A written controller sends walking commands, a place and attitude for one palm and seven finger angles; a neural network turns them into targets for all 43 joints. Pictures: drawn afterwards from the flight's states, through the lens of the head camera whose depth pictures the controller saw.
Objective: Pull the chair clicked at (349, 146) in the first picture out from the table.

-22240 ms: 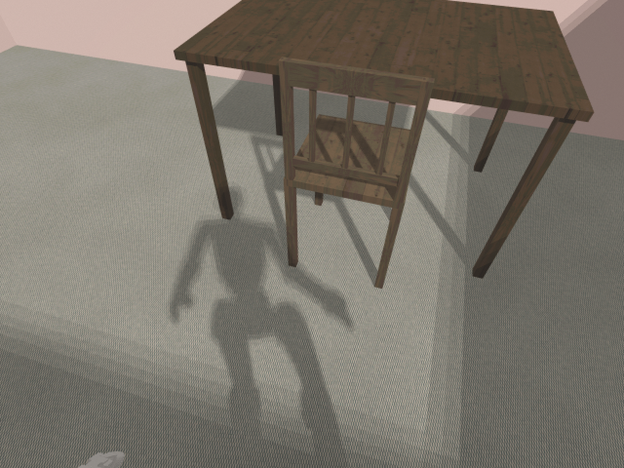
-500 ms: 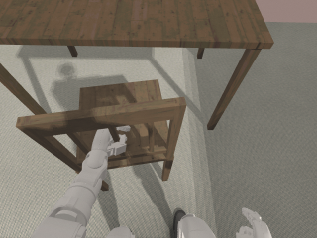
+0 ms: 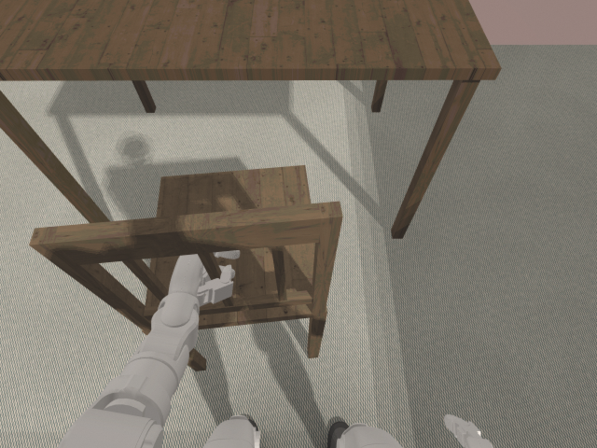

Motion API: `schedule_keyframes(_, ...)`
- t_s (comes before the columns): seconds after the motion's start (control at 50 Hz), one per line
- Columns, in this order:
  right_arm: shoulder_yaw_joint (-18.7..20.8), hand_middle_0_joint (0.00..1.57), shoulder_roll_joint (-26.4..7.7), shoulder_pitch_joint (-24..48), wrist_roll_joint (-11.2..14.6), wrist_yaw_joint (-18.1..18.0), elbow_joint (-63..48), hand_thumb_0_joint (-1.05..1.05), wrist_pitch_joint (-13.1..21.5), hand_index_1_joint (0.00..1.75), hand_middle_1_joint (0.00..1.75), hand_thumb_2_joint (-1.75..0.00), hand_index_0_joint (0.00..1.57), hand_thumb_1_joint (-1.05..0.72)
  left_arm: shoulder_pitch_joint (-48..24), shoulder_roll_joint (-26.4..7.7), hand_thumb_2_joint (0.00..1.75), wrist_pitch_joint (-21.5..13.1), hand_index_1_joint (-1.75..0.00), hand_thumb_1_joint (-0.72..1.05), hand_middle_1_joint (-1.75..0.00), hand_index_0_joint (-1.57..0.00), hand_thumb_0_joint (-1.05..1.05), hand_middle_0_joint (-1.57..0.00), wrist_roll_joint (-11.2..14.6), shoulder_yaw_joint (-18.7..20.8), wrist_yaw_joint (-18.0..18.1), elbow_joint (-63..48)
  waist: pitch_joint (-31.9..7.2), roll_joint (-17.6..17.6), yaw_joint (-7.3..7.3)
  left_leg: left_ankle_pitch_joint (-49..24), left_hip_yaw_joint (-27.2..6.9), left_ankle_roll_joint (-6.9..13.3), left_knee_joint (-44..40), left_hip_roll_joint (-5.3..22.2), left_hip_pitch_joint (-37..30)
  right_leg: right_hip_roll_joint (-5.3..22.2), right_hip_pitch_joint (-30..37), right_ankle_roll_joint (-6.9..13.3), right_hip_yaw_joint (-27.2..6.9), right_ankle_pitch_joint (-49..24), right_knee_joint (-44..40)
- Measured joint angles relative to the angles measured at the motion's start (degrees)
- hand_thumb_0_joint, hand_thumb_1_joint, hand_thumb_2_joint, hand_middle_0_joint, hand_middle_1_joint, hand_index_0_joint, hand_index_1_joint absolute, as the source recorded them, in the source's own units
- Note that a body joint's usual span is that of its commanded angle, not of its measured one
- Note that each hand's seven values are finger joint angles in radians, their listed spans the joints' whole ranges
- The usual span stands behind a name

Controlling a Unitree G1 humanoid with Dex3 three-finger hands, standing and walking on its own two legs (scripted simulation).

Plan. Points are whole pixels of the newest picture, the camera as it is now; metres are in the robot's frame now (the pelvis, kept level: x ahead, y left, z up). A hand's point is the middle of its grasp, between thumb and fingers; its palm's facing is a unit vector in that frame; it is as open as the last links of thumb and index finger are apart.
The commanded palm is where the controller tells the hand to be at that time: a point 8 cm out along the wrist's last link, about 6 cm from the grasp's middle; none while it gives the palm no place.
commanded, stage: step backward, pulling the chair out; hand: left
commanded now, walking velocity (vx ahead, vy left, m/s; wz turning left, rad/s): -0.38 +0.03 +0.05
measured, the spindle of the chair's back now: (217, 279) +0.37 +0.15 -0.10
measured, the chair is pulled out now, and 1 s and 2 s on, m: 0.29 0.51 0.65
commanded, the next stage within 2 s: stop walking, hand still on the chair in 1.10 s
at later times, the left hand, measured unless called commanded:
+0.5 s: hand (224, 339) +0.26 +0.12 -0.06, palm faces +0.05 -0.98 -0.20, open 5.0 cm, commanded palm +0.24 +0.17 -0.06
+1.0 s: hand (224, 443) +0.13 +0.10 -0.06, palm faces +0.05 -0.98 -0.20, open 5.0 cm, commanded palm +0.12 +0.15 -0.06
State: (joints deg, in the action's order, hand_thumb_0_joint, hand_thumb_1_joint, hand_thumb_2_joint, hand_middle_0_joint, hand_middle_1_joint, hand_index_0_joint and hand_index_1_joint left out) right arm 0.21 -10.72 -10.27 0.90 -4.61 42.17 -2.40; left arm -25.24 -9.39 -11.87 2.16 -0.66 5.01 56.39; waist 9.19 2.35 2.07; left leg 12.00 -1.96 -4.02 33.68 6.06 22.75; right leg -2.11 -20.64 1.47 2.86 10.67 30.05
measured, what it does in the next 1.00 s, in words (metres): walks backwards: left foot, then right foot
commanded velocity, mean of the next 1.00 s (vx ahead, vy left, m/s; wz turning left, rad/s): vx -0.36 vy -0.03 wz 0.01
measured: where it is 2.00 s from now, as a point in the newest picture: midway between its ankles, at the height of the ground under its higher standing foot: outside the picture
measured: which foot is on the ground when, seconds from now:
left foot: down 0.00-0.00, up 0.02-0.14, down 0.16-0.44, up 0.46-0.66, down 0.68-0.94, up 0.96-1.00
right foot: down 0.00-0.18, up 0.20-0.36, down 0.38-1.00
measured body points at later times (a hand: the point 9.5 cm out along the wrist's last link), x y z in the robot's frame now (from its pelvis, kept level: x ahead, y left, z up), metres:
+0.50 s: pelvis -0.09 -0.03 +0.01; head +0.01 -0.04 +0.44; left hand +0.25 +0.17 -0.05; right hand +0.03 -0.26 -0.14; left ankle -0.05 +0.13 -0.71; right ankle -0.06 -0.14 -0.73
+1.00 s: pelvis -0.20 -0.04 +0.00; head -0.13 -0.06 +0.44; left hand +0.13 +0.15 -0.05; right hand -0.08 -0.27 -0.15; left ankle -0.19 +0.12 -0.71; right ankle -0.09 -0.14 -0.73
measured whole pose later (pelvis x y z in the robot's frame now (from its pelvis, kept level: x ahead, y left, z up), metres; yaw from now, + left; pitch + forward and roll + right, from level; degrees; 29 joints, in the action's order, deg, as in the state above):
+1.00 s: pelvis -0.20 -0.04 +0.00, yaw +2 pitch +0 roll +1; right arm 0.2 -11.4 -10.0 2.3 -4.4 40.9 -3.1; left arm -23.9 -8.8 -9.4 3.2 0.7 5.3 54.8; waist 9.8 1.8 2.0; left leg 26.9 -0.8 -2.8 45.5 3.0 22.6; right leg 1.3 -24.1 2.1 3.7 7.2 31.4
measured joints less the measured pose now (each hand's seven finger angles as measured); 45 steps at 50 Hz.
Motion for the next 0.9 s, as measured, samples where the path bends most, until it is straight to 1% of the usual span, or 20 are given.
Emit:
schedule_keyframes(0.02,0.22,0.21,-0.26,0.38,0.23,-0.07,-0.04,0.01,0.08,0.3,0.3,-0.9,0.21,-0.9,-0.38,-0.12,0.84,-0.01,-1.45,0.73,-1.21,-0.5,0.03,-0.35,0.19,0.54,0.12,0.35,0.21,0.05,0.51,0.01,0.21,0.48,0.75,-0.14,0.47,0.12,-0.4,0.11,0.07,-0.41,0.04)
schedule_keyframes(0.1,1.12,0.21,-2.51,0.74,0.84,-0.71,-0.07,0.01,0.21,0.3,0.3,-0.9,0.21,-0.9,-0.32,0.45,0.83,0.36,-1.45,0.74,-1.2,-0.5,0.03,-0.35,0.15,1.52,0.68,0.36,-0.74,-0.17,2.32,9.66,0.35,1.83,6.76,-3.05,0.84,1.53,-2.47,-0.22,0.07,-1.6,-0.07)
schedule_keyframes(0.14,1.17,0.21,-3.82,0.1,0.82,-1.0,-0.21,0.01,0.45,0.3,0.3,-0.9,0.21,-0.9,0.46,0.91,0.83,0.63,-1.45,0.74,-1.21,-0.5,0.03,-0.34,-0.28,0.88,0.9,-0.78,-1.65,-0.37,2.73,9.17,0.93,2.37,3.72,-3.68,-1.89,2.11,-3.39,-0.67,0.19,-2.31,-0.37)
schedule_keyframes(0.16,1.16,0.21,-4.2,-0.24,0.73,-1.18,-0.27,0.01,0.62,0.3,0.3,-0.9,0.21,-0.91,0.78,0.94,0.82,0.77,-1.45,0.74,-1.22,-0.5,0.02,-0.34,-0.59,0.31,0.95,-1.6,-1.95,-0.72,2.96,5.28,1.01,2.85,0.88,-3.85,-2.88,2.49,-3.88,-0.97,0.42,-2.51,-0.24)
schedule_keyframes(0.2,1.08,0.21,-3.88,-0.69,0.32,-1.39,-0.81,0.01,0.4,0.3,0.3,-0.9,0.21,-0.91,1.15,0.31,0.82,1.03,-1.45,0.74,-1.24,-0.5,0.02,-0.33,-1.01,-0.69,0.84,-3.15,-1.47,-2.94,2.36,3.22,1.71,3.2,-0.43,-4.89,-3.16,3.36,-4.67,-1.58,-0.56,-2.56,1.27)
schedule_keyframes(0.22,1.09,0.2,-3.57,-1.03,0.04,-1.17,-1.25,0.01,0.16,0.3,0.3,-0.9,0.21,-0.91,1.49,-0.01,0.82,1.29,-1.45,0.75,-1.24,-0.5,0.02,-0.33,-1.08,-1.12,0.76,-3.89,-1.31,-3.53,1.98,3.26,1.85,3.21,-0.7,-4.92,-3.23,3.13,-4.96,-1.67,-1.23,0.36,3.49)
schedule_keyframes(0.26,1.04,0.2,-2.92,-1.61,-0.67,-0.5,-1.94,0.01,-0.04,0.3,0.3,-0.9,0.2,-0.91,2.18,-0.3,0.82,1.88,-1.45,0.75,-1.25,-0.5,0.02,-0.32,-0.91,-1.4,0.45,-5.1,-1.16,-3.46,1.32,3.07,1.56,2.99,-1.39,-4.28,-3.06,2.35,-4.98,-1.37,-1.72,8.05,8.54)
schedule_keyframes(0.3,0.9,0.2,-2.18,-1.69,-1.0,0.24,-2.16,0.01,0.15,0.3,0.3,-0.9,0.2,-0.91,2.47,-0.26,0.82,2.06,-1.45,0.75,-1.24,-0.5,0.02,-0.32,-0.58,-1.18,0.35,-5.63,-0.62,-2.41,0.54,2.33,1.0,2.55,-1.98,-3.08,-2.79,1.57,-3.19,-1.05,-1.76,10.89,9.76)
schedule_keyframes(0.38,0.12,0.2,-0.2,-1.07,-0.92,1.48,-1.83,0.0,0.87,0.3,0.3,-0.9,0.21,-0.91,1.95,-1.04,0.83,1.08,-1.45,0.74,-1.23,-0.5,0.03,-0.35,-0.28,0.03,-0.2,-5.0,0.77,-1.66,-1.64,1.33,1.22,0.98,-1.86,-1.38,-2.44,2.0,4.16,-1.04,-2.45,4.23,-0.1)
schedule_keyframes(0.4,-0.14,0.2,-0.03,-0.21,-0.86,1.65,-1.55,0.0,0.83,0.3,0.3,-0.9,0.21,-0.91,1.45,-1.15,0.84,0.89,-1.45,0.74,-1.23,-0.5,0.03,-0.35,0.0,0.82,-0.2,-4.48,1.66,-0.57,-1.77,1.23,0.84,0.5,-1.42,-0.29,-2.26,1.01,4.9,-1.41,-2.13,2.95,-1.68)
schedule_keyframes(0.46,-0.41,0.21,0.28,1.79,-0.19,1.5,-1.39,0.0,0.14,0.3,0.3,-0.9,0.21,-0.9,0.19,-1.2,0.83,0.24,-1.45,0.73,-1.19,-0.5,0.03,-0.37,0.77,3.18,-0.29,-2.66,3.52,1.34,-0.62,-1.41,0.66,0.36,-0.13,1.36,-0.75,-0.6,5.29,-0.7,-0.97,0.97,-3.92)
schedule_keyframes(0.56,0.12,0.21,-1.8,2.91,0.68,0.01,-1.06,0.01,-0.15,0.3,0.3,-0.9,0.21,-0.9,-0.19,-0.51,0.81,1.22,-1.45,0.74,-1.17,-0.5,0.03,-0.36,0.41,4.28,0.01,-1.28,1.94,-1.25,0.59,12.67,-0.11,1.24,12.9,-4.67,2.77,2.66,1.49,-0.28,-1.92,-0.45,-2.86)
schedule_keyframes(0.62,0.37,0.21,-4.19,2.97,0.82,-0.78,-1.04,0.01,-0.22,0.3,0.3,-0.9,0.21,-0.9,0.3,0.6,0.8,2.23,-1.45,0.75,-1.17,-0.5,0.03,-0.35,0.14,3.69,0.38,-1.92,0.62,-1.87,1.66,12.31,0.27,1.17,8.49,-5.59,-0.25,4.36,-0.29,-0.94,-1.67,-1.43,-2.64)
schedule_keyframes(0.66,0.77,0.21,-5.63,2.55,0.96,-1.3,-1.27,0.01,-0.37,0.3,0.3,-0.9,0.21,-0.91,0.55,1.2,0.8,3.13,-1.45,0.75,-1.19,-0.5,0.02,-0.34,-0.08,2.27,0.67,-2.75,-0.28,-1.79,2.22,7.89,0.84,1.38,2.07,-4.8,-3.89,4.98,-1.45,-1.46,-0.99,-1.71,-1.93)
schedule_keyframes(0.68,1.01,0.21,-6.39,2.14,1.04,-1.56,-1.55,0.01,-0.47,0.3,0.3,-0.9,0.21,-0.91,0.6,1.51,0.8,3.58,-1.45,0.75,-1.2,-0.5,0.02,-0.33,-0.18,1.32,0.72,-3.22,-0.77,-1.31,2.4,2.9,1.0,1.85,-1.57,-3.8,-5.91,4.92,-2.11,-1.73,-0.37,-1.71,-1.31)
schedule_keyframes(0.7,1.41,0.21,-7.04,1.78,0.99,-1.8,-1.85,0.0,-0.6,0.3,0.3,-0.9,0.21,-0.91,0.44,1.74,0.81,4.04,-1.45,0.75,-1.21,-0.5,0.02,-0.33,-0.34,0.27,0.73,-3.77,-1.12,-0.73,2.55,3.13,0.83,1.36,-4.47,-3.13,-7.14,4.8,-2.86,-2.01,0.35,-1.68,-0.6)
schedule_keyframes(0.74,2.12,0.2,-6.31,1.87,0.91,-1.87,-2.13,0.0,-1.27,0.3,0.3,-0.9,0.2,-0.91,-0.42,1.12,0.81,4.67,-1.45,0.75,-1.22,-0.5,0.02,-0.32,-0.39,-1.36,0.58,-4.49,-0.15,-2.79,1.52,4.44,1.6,1.11,-4.56,-4.03,-7.0,5.69,-3.45,-2.37,-0.37,-3.05,-0.2)
schedule_keyframes(0.8,1.67,0.2,-4.52,1.28,0.49,-1.45,-3.77,0.01,-1.76,0.3,0.3,-0.9,0.2,-0.91,0.27,-0.27,0.81,5.19,-1.45,0.75,-1.25,-0.5,0.02,-0.32,-0.38,-2.3,0.28,-6.1,0.77,-4.73,-0.03,3.49,3.11,1.21,-3.4,-3.87,-6.8,5.34,-3.92,-2.07,-1.65,-3.34,0.79)
schedule_keyframes(0.86,1.05,0.2,-2.57,-0.04,-0.03,-0.66,-4.5,0.0,-1.47,0.3,0.3,-0.9,0.2,-0.91,1.73,-0.58,0.82,4.81,-1.45,0.74,-1.25,-0.5,0.02,-0.33,-0.18,-1.84,-0.06,-5.95,0.07,-3.95,-0.51,3.43,3.06,0.83,-1.76,-2.79,-5.68,4.24,-3.18,-1.46,-1.31,3.94,4.73)
schedule_keyframes(0.9,0.56,0.2,-1.61,-0.28,-0.02,-0.07,-4.25,0.0,-1.16,0.3,0.3,-0.9,0.2,-0.91,2.23,-0.41,0.83,4.1,-1.45,0.74,-1.25,-0.5,0.02,-0.34,0.22,-0.92,-0.14,-5.45,0.51,-2.33,-1.02,3.57,2.84,0.3,-0.34,-1.46,-4.99,3.27,-2.74,-1.0,-0.53,0.88,3.26)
